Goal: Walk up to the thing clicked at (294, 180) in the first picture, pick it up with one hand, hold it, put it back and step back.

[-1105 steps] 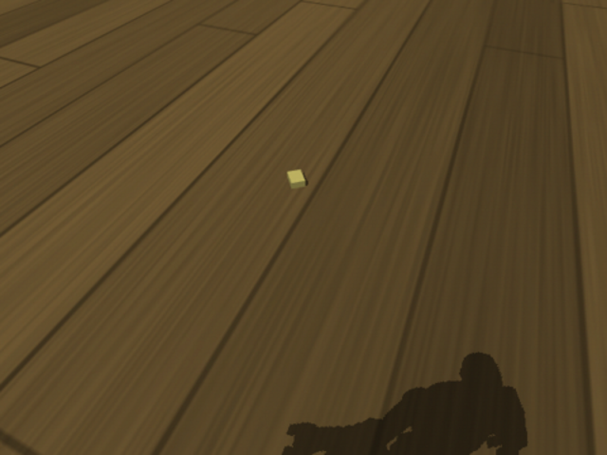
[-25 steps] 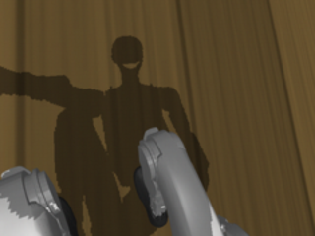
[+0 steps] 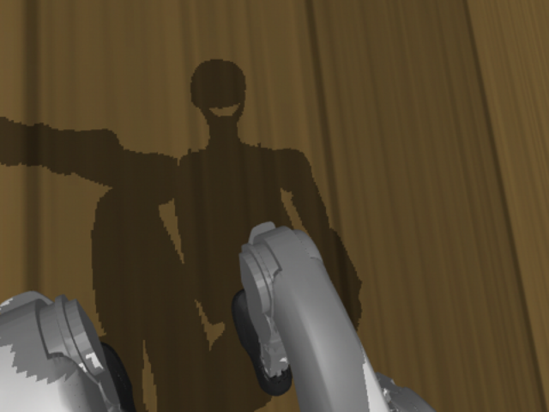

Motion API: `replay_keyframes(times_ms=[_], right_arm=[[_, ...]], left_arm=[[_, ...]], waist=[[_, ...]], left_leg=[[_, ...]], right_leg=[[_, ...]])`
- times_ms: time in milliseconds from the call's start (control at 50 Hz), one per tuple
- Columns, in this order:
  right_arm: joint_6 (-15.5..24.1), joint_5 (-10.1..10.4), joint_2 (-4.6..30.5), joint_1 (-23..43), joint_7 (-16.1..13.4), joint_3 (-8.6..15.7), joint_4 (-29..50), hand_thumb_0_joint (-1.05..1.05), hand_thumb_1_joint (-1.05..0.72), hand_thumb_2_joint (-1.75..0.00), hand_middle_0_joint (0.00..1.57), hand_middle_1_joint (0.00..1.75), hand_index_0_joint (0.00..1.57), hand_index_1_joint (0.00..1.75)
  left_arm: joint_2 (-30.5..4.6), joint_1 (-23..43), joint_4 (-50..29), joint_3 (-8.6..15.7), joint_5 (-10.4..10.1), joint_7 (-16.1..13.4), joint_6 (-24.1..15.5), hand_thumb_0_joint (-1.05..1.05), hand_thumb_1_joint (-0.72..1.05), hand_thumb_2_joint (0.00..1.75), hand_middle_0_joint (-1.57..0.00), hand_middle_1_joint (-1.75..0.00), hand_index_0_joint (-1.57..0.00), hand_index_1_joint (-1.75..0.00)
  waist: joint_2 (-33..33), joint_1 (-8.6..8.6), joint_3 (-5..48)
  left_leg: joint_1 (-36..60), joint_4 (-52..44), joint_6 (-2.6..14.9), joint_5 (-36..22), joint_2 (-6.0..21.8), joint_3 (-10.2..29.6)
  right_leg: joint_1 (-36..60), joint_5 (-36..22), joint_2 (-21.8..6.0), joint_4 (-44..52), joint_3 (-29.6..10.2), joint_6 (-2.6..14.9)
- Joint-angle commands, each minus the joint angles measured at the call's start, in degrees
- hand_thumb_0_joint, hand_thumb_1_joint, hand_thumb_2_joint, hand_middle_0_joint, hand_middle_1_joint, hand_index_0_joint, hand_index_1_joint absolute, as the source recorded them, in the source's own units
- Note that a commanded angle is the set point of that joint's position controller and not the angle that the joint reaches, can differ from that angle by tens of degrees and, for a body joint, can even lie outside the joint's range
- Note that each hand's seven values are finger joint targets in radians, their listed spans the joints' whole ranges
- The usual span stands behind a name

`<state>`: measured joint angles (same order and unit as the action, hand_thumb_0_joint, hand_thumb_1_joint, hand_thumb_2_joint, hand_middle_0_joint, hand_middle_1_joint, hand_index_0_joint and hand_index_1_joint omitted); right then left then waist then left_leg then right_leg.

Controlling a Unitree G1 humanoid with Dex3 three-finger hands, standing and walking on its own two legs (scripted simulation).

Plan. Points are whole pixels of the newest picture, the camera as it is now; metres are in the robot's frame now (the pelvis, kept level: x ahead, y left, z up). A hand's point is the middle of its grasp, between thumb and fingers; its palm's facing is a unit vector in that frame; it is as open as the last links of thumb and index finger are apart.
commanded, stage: rise first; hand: left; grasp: from above
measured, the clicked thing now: out of the picture +0.52 +0.34 -0.30
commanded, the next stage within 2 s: approach in 0.70 s
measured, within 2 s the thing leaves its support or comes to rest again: neither
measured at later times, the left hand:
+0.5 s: hand out of the picture +0.47 +0.37 -0.17, palm faces -0.30 -0.30 -0.91, open 13.8 cm
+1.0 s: hand out of the picture +0.48 +0.36 -0.16, palm faces -0.28 -0.29 -0.91, open 14.1 cm
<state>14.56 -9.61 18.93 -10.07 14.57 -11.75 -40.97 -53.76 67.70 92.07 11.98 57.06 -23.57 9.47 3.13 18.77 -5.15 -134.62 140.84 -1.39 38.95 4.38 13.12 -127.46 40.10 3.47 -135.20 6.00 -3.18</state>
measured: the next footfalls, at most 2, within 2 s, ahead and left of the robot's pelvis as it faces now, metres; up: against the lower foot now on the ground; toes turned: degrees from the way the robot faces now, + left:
none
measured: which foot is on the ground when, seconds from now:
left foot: down 0.00-1.00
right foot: down 0.00-1.00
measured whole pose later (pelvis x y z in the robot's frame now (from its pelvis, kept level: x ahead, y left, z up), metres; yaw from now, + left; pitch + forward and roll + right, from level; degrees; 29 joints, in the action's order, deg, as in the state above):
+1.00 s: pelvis +0.00 +0.00 +0.00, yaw +0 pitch +32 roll -10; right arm 14.9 -9.5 18.9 -10.6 14.9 -11.6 -41.3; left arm -52.8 70.0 92.5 9.9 56.6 -23.7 11.6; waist 3.1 19.4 -4.3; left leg -134.8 140.5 -1.4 38.8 4.3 12.9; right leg -127.7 40.0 3.4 -135.0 5.8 -3.0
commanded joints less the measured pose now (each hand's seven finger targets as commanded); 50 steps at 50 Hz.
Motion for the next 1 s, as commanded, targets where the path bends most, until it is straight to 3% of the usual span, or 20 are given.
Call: replay_keyframes(times_ms=[0, 60, 80, 120, 180, 260, 320, 360, 380, 440, 460, 520, 620, 760, 780, 840, 900, 920, 940, 980], right_arm=[[0.1, 0.3, 16.1, -13.5, -0.2, 4.5, -1.1, 0.0, -0.92, -0.91, 0.2, 0.3, 0.2, 0.3], [-0.4, 0.4, 15.6, -14.5, 0.2, 4.8, -2.5, 0.0, -0.92, -0.91, 0.2, 0.3, 0.2, 0.3], [-0.3, 0.5, 15.7, -14.7, 0.2, 4.7, -1.7, 0.0, -0.92, -0.91, 0.2, 0.3, 0.2, 0.3], [-0.1, 0.4, 15.8, -13.2, 0.1, 4.5, -0.9, 0.0, -0.92, -0.91, 0.2, 0.3, 0.2, 0.3], [-0.4, 0.3, 16.0, -15.2, 0.1, 4.8, -2.4, 0.0, -0.92, -0.91, 0.2, 0.3, 0.2, 0.3], [-0.3, 0.4, 16.1, -14.1, 0.2, 4.6, -1.8, 0.0, -0.92, -0.91, 0.2, 0.3, 0.2, 0.3], [-0.6, 0.4, 16.3, -15.3, 0.0, 4.6, -2.6, 0.0, -0.92, -0.91, 0.2, 0.3, 0.2, 0.3], [-0.5, 0.4, 16.0, -14.2, 0.0, 4.5, -1.8, 0.0, -0.92, -0.91, 0.2, 0.3, 0.2, 0.3], [-0.5, 0.5, 16.0, -14.3, 0.0, 4.2, -0.9, 0.0, -0.92, -0.91, 0.2, 0.3, 0.2, 0.3], [-0.4, 0.1, 15.9, -14.6, -0.3, 4.3, -1.9, 0.0, -0.92, -0.9, 0.2, 0.3, 0.2, 0.3], [-0.1, 0.4, 16.3, -13.7, -0.3, 4.1, -0.5, 0.0, -0.91, -0.9, 0.2, 0.3, 0.2, 0.3], [-0.2, 0.2, 16.3, -14.3, -0.3, 4.0, -0.9, 0.0, -0.92, -0.91, 0.2, 0.3, 0.2, 0.3], [0.1, 0.1, 16.3, -13.7, -0.5, 3.9, -1.2, 0.0, -0.92, -0.91, 0.2, 0.3, 0.2, 0.3], [0.5, 0.3, 16.2, -13.8, -0.2, 3.9, -0.4, 0.0, -0.92, -0.91, 0.2, 0.3, 0.2, 0.3], [0.5, 0.1, 16.0, -13.4, -0.1, 4.1, -1.1, 0.0, -0.92, -0.91, 0.2, 0.3, 0.2, 0.3], [0.2, 0.3, 16.0, -14.7, 0.1, 4.2, -1.1, 0.0, -0.9, -0.9, 0.2, 0.3, 0.2, 0.3], [0.1, 0.4, 16.1, -14.7, 0.2, 4.6, -1.4, 0.0, -0.9, -0.9, 0.2, 0.3, 0.2, 0.3], [0.0, 0.3, 16.3, -14.7, 0.1, 4.7, -2.0, 0.0, -0.91, -0.9, 0.2, 0.3, 0.2, 0.3], [-0.1, 0.2, 16.5, -16.3, 0.0, 5.0, -3.3, 0.0, -0.91, -0.9, 0.2, 0.3, 0.2, 0.3], [0.0, 0.0, 17.0, -17.0, 0.0, 4.9, -3.7, 0.0, -0.9, -0.9, 0.2, 0.3, 0.2, 0.3]], left_arm=[[-15.5, 18.6, -12.3, 0.5, 0.9, -3.2, -0.1, 0.0, -0.5, 0.9, -0.12, -1.05, -0.14, -1.03], [-13.3, 14.6, -6.0, -0.4, 1.0, -3.0, 1.2, 0.0, -0.52, 0.92, -0.11, -1.05, -0.13, -1.03], [-13.8, 17.3, -10.5, -0.2, 0.7, -2.7, 0.9, 0.0, -0.5, 0.9, -0.12, -1.05, -0.13, -1.03], [-12.9, 16.7, -8.1, -1.2, 0.7, -2.5, 1.0, 0.0, -0.52, 0.92, -0.12, -1.05, -0.13, -1.03], [-15.1, 17.2, -9.8, 0.1, 1.1, -2.4, 1.1, 0.0, -0.5, 0.9, -0.12, -1.06, -0.13, -1.03], [-11.8, 15.1, -5.9, -1.8, 0.8, -1.9, 1.3, 0.0, -0.52, 0.92, -0.11, -1.05, -0.12, -1.04], [-15.7, 15.1, -6.5, 0.5, 0.7, -2.1, 0.8, 0.0, -0.49, 0.9, -0.13, -1.04, -0.14, -1.02], [-13.4, 15.0, -5.4, -1.1, 0.9, -1.8, 0.6, 0.0, -0.49, 0.9, -0.12, -1.05, -0.14, -1.03], [-13.9, 17.5, -9.1, -1.1, 0.9, -1.8, 0.2, 0.0, -0.5, 0.9, -0.13, -1.04, -0.14, -1.02], [-14.1, 15.6, -6.3, -0.9, 0.9, -1.8, 0.0, 0.0, -0.48, 0.89, -0.13, -1.05, -0.15, -1.02], [-15.6, 19.3, -11.4, -0.6, 0.9, -2.0, -0.5, 0.0, -0.48, 0.89, -0.13, -1.04, -0.15, -1.01], [-14.5, 16.9, -7.5, -0.8, 1.1, -2.4, -0.2, 0.0, -0.49, 0.9, -0.12, -1.04, -0.14, -1.02], [-15.6, 16.8, -6.1, -0.5, 1.0, -2.8, -0.1, 0.0, -0.48, 0.88, -0.14, -1.03, -0.16, -1.01], [-16.1, 18.0, -11.7, 0.4, 0.9, -3.0, 0.4, 0.0, -0.5, 0.9, -0.13, -1.03, -0.14, -1.01], [-14.7, 14.5, -6.9, -0.3, 0.6, -2.8, 1.0, 0.0, -0.48, 0.88, -0.13, -1.04, -0.15, -1.01], [-15.5, 19.0, -13.5, 0.2, 0.3, -2.7, 0.8, 0.0, -0.58, 1.0, -0.1, -0.99, -0.08, -1.01], [-10.9, 21.7, -12.2, -2.3, 0.5, -2.3, 1.4, 0.0, -0.59, 1.01, -0.1, -0.98, -0.08, -1.0], [-9.0, 20.3, -5.9, -3.8, 0.4, -2.5, 2.0, 0.0, -0.59, 1.0, -0.1, -0.99, -0.08, -1.01], [-9.1, 22.2, -6.9, -4.0, 0.5, -2.6, 1.8, 0.0, -0.59, 1.0, -0.1, -1.0, -0.08, -1.02], [-8.9, 26.3, -9.1, -4.1, 0.7, -3.0, 2.1, 0.0, -0.58, 0.99, -0.1, -1.01, -0.09, -1.02]], waist=[[-28.2, 0.24, 43.1], [-25.3, 1.14, 39.4], [-25.4, 1.12, 40.7], [-25.4, 1.44, 38.9], [-25.6, 1.09, 41.4], [-24.6, 2.04, 37.3], [-24.3, 0.71, 39.5], [-23.7, 1.45, 38.5], [-24.4, 1.72, 39.2], [-23.9, 1.88, 37.6], [-24.5, 1.4, 39.9], [-24.4, 2.06, 39.0], [-23.8, 1.49, 38.3], [-25.6, 0.77, 41.8], [-24.8, 0.91, 39.7], [-26.7, 0.79, 43.4], [-27.6, 3.35, 40.3], [-25.0, 4.28, 37.2], [-24.6, 5.49, 36.2], [-26.7, 5.65, 38.3]], left_leg=[[33.4, -13.5, 1.62, -13.7, 0.1, -6.7], [30.0, -13.0, 2.02, -12.7, 0.1, -6.9], [30.7, -12.7, 2.13, -13.5, -0.1, -6.8], [29.4, -13.2, 2.16, -11.5, -0.1, -6.9], [30.6, -12.6, 2.15, -12.5, 0.0, -6.9], [29.1, -13.3, 2.15, -11.2, -0.1, -6.9], [29.0, -13.1, 2.24, -11.1, 0.0, -6.8], [28.9, -13.4, 2.26, -10.2, 0.0, -6.6], [28.9, -13.0, 2.4, -10.8, -0.1, -6.8], [28.3, -13.1, 2.36, -9.9, -0.1, -7.0], [29.6, -12.7, 2.42, -11.1, -0.1, -7.0], [29.7, -12.8, 2.25, -12.0, 0.0, -7.0], [28.6, -13.0, 2.39, -9.3, 0.1, -7.0], [30.5, -12.6, 2.27, -13.1, 0.0, -7.0], [29.6, -13.2, 2.19, -12.0, 0.2, -7.0], [31.0, -12.7, 2.12, -13.9, 0.1, -7.0], [32.0, -13.3, 1.69, -12.8, 0.2, -6.4], [29.7, -13.1, 1.91, -10.4, 0.4, -6.4], [28.5, -13.2, 2.12, -8.6, 0.1, -6.2], [31.8, -13.8, 1.75, -9.0, 0.0, -5.8]], right_leg=[[19.6, -16.4, 1.9, 12.4, 7.1, 4.71], [18.8, -16.1, 2.3, 13.0, 6.8, 4.51], [18.6, -16.5, 1.9, 12.8, 6.6, 4.44], [18.3, -14.9, 2.0, 13.3, 6.6, 4.51], [19.8, -15.8, 2.1, 13.1, 6.5, 4.39], [18.0, -14.6, 2.2, 13.4, 6.7, 4.46], [19.6, -14.2, 2.1, 13.2, 6.6, 4.47], [18.6, -13.7, 2.2, 13.2, 6.9, 4.55], [19.6, -14.5, 2.2, 13.5, 6.6, 4.33], [19.1, -13.6, 2.2, 13.6, 6.4, 4.31], [19.3, -14.5, 2.1, 13.6, 6.4, 4.26], [20.0, -15.6, 2.1, 13.4, 6.5, 4.24], [19.8, -13.3, 2.4, 14.2, 6.5, 4.29], [20.6, -16.5, 2.0, 13.2, 6.6, 4.22], [20.1, -15.5, 2.2, 13.4, 6.6, 4.34], [21.9, -17.5, 2.1, 13.3, 6.4, 4.17], [17.4, -16.1, 2.1, 12.8, 7.1, 4.67], [16.8, -14.8, 2.6, 13.7, 7.0, 4.52], [16.5, -13.4, 2.5, 14.2, 7.0, 4.43], [15.6, -13.2, 2.2, 13.7, 7.5, 4.71]])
